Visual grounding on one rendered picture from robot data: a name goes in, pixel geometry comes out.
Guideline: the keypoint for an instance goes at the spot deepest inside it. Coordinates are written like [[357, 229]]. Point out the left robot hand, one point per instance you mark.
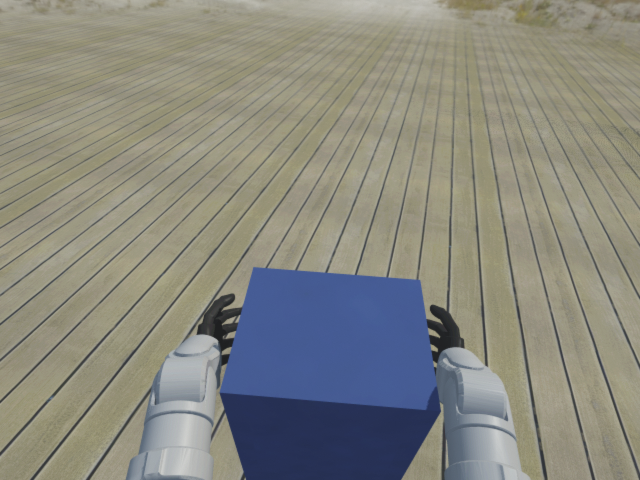
[[213, 320]]

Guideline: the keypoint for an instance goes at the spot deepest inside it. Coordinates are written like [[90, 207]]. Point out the robot left forearm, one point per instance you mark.
[[176, 439]]

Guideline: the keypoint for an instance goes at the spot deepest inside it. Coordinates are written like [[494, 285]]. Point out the carton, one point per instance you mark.
[[330, 376]]

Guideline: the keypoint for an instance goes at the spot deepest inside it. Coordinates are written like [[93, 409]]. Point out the robot right forearm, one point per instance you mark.
[[479, 429]]

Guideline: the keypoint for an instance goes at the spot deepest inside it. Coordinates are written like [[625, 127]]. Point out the right robot hand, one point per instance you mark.
[[448, 332]]

